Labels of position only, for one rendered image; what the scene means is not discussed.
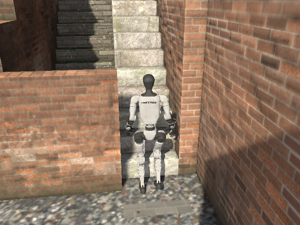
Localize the humanoid robot head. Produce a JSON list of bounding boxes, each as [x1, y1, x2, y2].
[[141, 74, 157, 97]]

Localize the robot left hand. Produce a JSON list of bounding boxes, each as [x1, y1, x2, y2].
[[125, 128, 135, 136]]

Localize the robot right forearm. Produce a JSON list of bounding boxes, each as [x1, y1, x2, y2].
[[166, 113, 175, 128]]

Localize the right robot foot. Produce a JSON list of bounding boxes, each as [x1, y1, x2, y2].
[[154, 180, 162, 189]]

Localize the robot left upper arm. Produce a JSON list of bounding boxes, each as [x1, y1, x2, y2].
[[129, 95, 139, 121]]

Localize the robot right upper arm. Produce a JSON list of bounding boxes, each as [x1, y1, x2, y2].
[[159, 94, 171, 120]]

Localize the robot left forearm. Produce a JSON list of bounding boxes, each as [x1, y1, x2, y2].
[[126, 114, 134, 130]]

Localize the robot right hand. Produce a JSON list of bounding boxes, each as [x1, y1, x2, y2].
[[165, 127, 176, 135]]

